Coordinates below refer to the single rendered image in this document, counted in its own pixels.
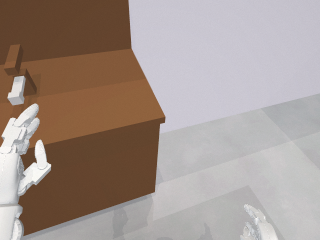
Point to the robot right hand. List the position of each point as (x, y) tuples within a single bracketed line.
[(263, 231)]

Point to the counter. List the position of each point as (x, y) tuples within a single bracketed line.
[(99, 119)]

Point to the robot left hand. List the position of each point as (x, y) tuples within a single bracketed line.
[(16, 142)]

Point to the robot left forearm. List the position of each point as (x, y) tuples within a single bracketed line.
[(11, 227)]

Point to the tap lever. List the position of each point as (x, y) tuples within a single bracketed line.
[(16, 95)]

